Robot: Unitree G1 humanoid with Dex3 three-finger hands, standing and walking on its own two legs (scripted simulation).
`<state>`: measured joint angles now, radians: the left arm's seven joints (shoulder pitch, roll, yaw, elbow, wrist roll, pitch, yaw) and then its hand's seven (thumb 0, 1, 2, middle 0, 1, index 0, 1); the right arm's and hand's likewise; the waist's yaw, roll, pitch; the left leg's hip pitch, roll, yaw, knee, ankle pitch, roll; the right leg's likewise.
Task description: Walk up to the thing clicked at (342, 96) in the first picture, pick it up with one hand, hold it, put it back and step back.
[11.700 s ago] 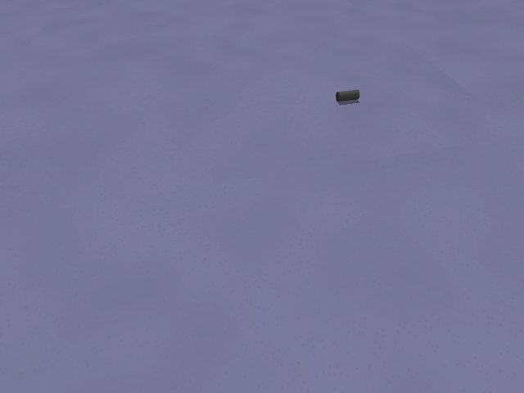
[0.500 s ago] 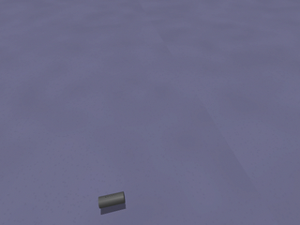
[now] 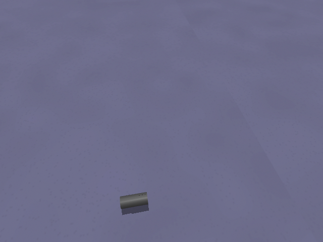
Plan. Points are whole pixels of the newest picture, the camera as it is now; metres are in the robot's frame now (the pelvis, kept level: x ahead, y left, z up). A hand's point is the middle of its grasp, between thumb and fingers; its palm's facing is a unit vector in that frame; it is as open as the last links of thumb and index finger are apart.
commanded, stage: walk up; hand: left
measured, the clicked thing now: (134, 200) +0.44 +0.18 -0.73
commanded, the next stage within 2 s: stand in 2.00 s
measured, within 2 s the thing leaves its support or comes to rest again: neither
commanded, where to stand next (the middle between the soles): +0.04 -0.05 m, yaw -3 degrees
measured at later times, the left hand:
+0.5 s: hand out of the picture +0.13 +0.24 -0.15, palm faces -0.11 -0.93 -0.35, open 7.4 cm
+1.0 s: hand out of the picture +0.10 +0.21 -0.14, palm faces -0.08 -0.92 -0.38, open 7.4 cm
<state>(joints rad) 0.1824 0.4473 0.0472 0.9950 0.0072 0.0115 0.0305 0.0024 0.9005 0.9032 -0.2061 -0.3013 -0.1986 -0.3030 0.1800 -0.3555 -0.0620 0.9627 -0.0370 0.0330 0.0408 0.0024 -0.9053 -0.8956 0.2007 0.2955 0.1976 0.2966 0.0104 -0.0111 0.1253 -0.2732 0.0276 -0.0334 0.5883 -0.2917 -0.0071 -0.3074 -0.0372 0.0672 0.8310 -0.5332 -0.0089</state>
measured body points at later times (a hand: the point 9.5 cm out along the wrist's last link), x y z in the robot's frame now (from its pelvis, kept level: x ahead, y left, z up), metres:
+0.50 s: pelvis +0.01 -0.01 +0.00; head +0.06 -0.01 +0.44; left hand +0.13 +0.29 -0.12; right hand +0.07 -0.34 -0.11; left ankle -0.01 +0.11 -0.71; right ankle +0.01 -0.10 -0.73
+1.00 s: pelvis -0.01 -0.04 +0.00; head +0.00 -0.06 +0.45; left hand +0.10 +0.26 -0.11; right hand +0.05 -0.36 -0.13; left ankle +0.00 +0.09 -0.73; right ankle -0.01 -0.18 -0.73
